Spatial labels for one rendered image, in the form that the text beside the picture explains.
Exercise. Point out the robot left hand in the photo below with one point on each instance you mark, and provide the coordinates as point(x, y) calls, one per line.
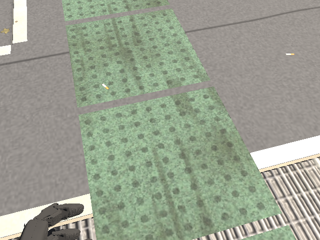
point(37, 228)

